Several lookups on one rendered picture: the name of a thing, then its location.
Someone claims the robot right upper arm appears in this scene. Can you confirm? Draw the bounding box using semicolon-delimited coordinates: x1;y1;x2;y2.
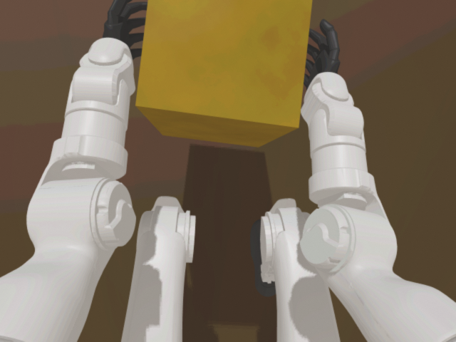
300;204;456;342

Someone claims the robot left upper arm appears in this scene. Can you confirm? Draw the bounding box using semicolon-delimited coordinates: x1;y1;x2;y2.
0;177;136;342

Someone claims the robot left forearm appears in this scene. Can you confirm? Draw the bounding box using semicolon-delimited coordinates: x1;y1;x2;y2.
26;38;135;239

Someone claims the robot right thigh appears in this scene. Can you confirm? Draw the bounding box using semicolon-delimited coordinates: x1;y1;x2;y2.
260;207;341;342

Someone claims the robot right forearm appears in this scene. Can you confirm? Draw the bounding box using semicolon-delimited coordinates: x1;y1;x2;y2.
301;72;390;224

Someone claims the carton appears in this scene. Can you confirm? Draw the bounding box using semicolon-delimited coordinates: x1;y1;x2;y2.
135;0;312;147

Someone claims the right robot hand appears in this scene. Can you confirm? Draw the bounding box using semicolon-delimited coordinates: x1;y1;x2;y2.
304;19;340;90

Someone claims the left robot hand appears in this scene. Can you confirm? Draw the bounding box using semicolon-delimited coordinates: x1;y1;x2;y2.
103;0;147;59

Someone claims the robot thigh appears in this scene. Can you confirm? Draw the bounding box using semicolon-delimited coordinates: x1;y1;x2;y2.
260;207;341;342
121;206;195;342

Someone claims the robot left thigh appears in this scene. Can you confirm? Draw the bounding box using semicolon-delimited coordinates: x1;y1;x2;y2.
121;206;195;342

